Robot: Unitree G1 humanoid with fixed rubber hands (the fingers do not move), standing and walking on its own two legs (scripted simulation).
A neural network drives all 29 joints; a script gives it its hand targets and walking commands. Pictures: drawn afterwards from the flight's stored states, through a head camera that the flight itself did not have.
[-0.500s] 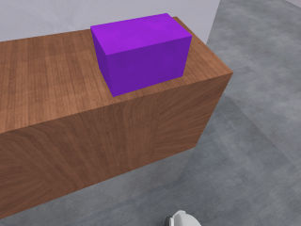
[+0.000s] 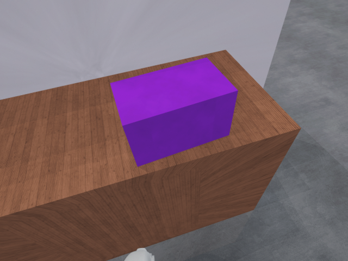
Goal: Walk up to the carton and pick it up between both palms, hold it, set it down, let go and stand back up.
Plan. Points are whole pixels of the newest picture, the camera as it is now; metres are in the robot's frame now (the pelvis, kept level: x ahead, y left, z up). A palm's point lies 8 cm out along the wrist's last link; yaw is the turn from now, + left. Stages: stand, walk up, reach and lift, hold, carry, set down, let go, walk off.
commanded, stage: walk up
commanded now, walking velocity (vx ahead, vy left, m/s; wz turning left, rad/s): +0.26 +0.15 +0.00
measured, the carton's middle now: (173, 110) +0.55 +0.03 +0.02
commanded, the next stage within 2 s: none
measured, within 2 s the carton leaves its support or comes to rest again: neither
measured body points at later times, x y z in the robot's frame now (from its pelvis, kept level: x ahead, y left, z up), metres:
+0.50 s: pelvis +0.06 +0.07 -0.02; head +0.05 +0.08 +0.43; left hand +0.04 +0.29 -0.18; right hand +0.08 -0.14 -0.17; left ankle +0.11 +0.17 -0.75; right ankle +0.05 -0.04 -0.74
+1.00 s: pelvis +0.06 +0.04 -0.01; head +0.06 +0.05 +0.44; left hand +0.02 +0.25 -0.18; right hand +0.03 -0.18 -0.17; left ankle +0.07 +0.19 -0.75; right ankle +0.04 -0.03 -0.74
